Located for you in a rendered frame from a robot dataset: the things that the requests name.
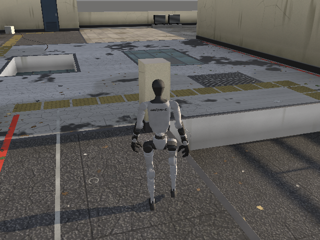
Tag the robot right upper arm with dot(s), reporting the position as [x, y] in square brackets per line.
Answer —
[177, 114]

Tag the robot left forearm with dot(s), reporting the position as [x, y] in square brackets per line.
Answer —
[136, 133]

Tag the right robot thigh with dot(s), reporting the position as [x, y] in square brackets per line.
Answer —
[172, 149]

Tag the robot left hand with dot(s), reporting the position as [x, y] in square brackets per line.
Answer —
[136, 144]

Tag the robot left upper arm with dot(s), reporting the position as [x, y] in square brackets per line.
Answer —
[141, 113]

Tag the robot right forearm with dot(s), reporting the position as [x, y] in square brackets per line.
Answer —
[183, 135]

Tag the humanoid robot torso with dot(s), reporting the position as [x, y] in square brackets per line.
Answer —
[159, 120]

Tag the robot right hand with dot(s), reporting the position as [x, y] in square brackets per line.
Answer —
[186, 150]

